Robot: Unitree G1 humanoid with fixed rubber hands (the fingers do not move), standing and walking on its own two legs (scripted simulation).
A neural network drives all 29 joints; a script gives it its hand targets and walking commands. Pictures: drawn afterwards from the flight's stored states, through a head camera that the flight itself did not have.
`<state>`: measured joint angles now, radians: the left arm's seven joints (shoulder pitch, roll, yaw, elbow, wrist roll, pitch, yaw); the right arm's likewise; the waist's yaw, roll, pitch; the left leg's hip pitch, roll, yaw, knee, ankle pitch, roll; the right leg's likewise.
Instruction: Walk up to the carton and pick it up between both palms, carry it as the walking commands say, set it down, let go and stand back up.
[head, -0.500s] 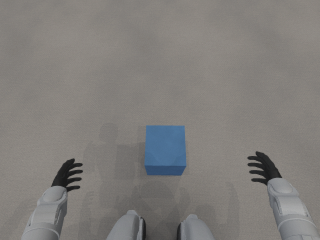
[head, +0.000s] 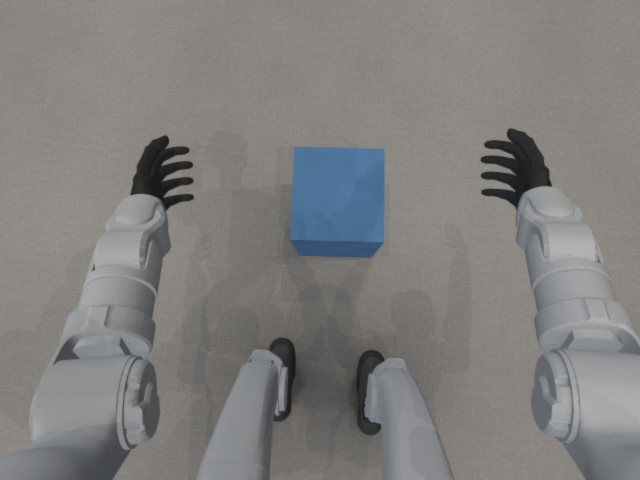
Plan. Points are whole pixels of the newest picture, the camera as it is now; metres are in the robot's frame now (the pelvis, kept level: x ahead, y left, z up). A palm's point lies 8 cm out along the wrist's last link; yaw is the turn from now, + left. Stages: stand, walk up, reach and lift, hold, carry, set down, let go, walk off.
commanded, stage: reach and lift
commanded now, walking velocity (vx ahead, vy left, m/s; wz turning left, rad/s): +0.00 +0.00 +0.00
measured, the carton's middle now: (336, 208) +0.55 +0.00 -0.57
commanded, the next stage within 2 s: none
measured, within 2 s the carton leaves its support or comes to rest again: neither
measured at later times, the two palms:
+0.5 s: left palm (203, 130) +0.54 +0.20 -0.14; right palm (474, 122) +0.57 -0.18 -0.14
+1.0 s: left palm (223, 162) +0.54 +0.20 -0.25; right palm (447, 158) +0.56 -0.17 -0.25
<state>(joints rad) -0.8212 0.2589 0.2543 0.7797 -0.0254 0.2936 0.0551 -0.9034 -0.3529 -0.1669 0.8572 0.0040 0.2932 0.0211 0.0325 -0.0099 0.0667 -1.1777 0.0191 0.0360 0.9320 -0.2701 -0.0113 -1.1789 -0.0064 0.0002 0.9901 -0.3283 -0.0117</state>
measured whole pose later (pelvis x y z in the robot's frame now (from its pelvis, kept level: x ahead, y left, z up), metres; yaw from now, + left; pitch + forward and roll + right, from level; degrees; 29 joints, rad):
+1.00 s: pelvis -0.01 +0.01 -0.12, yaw +0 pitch +49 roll +2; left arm -1.37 0.22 0.47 0.94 0.10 0.16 0.09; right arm -1.43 -0.33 -0.34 1.01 -0.11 0.18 -0.02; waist 0.04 -0.02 0.06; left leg -1.87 0.02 0.02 1.42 -0.41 -0.01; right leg -1.87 0.01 0.02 1.46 -0.45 0.00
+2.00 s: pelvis -0.04 +0.01 -0.33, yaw +0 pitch +34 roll +2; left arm -1.69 0.38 0.18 1.22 -0.21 0.10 0.13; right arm -1.74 -0.49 0.00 1.22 0.21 0.13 -0.07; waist 0.03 0.01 0.52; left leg -2.23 0.01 0.02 2.20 -0.56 -0.01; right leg -2.22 0.01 0.03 2.25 -0.62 0.00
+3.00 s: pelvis -0.04 +0.01 -0.33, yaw -1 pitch +34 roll +3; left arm -1.59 0.24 0.44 0.97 0.08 0.24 0.00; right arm -1.67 -0.33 -0.25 1.04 -0.06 0.24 0.00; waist 0.03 -0.01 0.50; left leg -2.19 -0.02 -0.01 2.22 -0.61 -0.05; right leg -2.21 0.05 0.04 2.27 -0.64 0.00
